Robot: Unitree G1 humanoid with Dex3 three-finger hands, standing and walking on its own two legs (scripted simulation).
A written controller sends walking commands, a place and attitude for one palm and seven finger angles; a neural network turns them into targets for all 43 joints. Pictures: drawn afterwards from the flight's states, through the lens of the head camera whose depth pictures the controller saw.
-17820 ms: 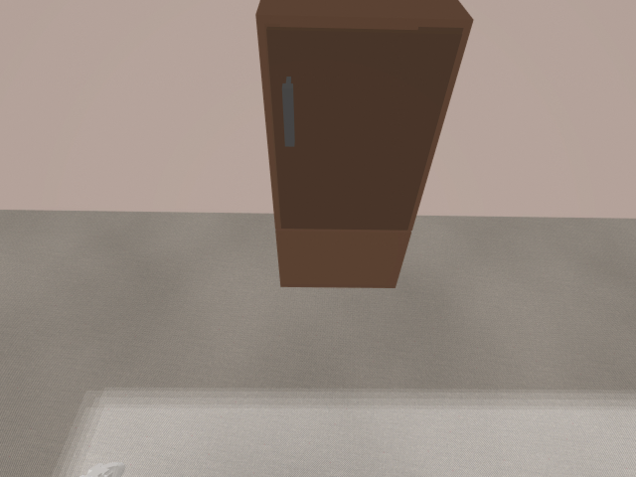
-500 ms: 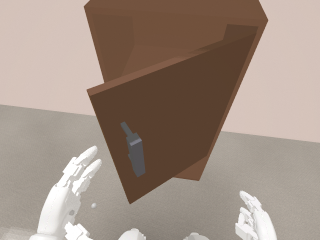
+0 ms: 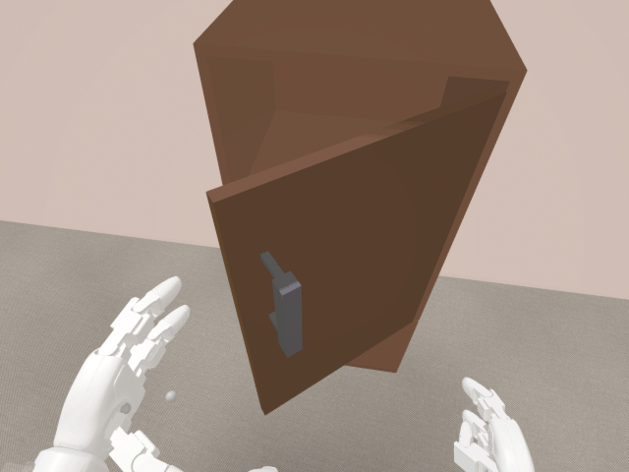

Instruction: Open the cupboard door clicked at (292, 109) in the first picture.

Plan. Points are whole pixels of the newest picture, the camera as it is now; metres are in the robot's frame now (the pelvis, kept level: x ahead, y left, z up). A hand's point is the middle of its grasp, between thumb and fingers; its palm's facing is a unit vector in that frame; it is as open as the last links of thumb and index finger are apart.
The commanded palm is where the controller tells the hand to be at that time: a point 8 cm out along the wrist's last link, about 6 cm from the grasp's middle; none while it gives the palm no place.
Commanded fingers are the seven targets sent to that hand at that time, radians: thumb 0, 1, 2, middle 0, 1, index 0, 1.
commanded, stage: draw the hand back to the body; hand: left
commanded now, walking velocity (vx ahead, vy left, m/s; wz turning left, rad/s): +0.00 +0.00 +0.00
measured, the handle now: (280, 305) +0.30 +0.07 +0.07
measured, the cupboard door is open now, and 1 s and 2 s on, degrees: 41 41 41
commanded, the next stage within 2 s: step back with the hand held close in 1.26 s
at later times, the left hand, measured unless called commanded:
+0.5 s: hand (87, 354) +0.19 +0.22 +0.16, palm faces +0.29 -0.89 -0.36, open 13.7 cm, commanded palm +0.15 +0.27 +0.19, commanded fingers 0.00 0.27 0.63 -0.18 -0.30 -0.18 -0.30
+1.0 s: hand (32, 279) +0.22 +0.24 +0.23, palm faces +0.45 -0.81 -0.38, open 8.0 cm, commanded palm +0.17 +0.28 +0.24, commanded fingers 0.00 0.90 0.90 -0.20 -0.30 -0.20 -0.30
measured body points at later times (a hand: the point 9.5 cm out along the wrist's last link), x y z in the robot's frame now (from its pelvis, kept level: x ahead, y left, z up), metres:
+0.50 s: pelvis +0.01 +0.00 +0.04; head -0.01 -0.01 +0.49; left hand +0.17 +0.26 +0.18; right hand +0.19 -0.21 -0.02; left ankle +0.01 +0.10 -0.67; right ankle +0.02 -0.13 -0.67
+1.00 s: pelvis +0.03 -0.02 +0.07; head +0.00 -0.03 +0.51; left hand +0.19 +0.28 +0.25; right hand +0.22 -0.24 -0.01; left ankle +0.01 +0.10 -0.67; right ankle +0.02 -0.13 -0.67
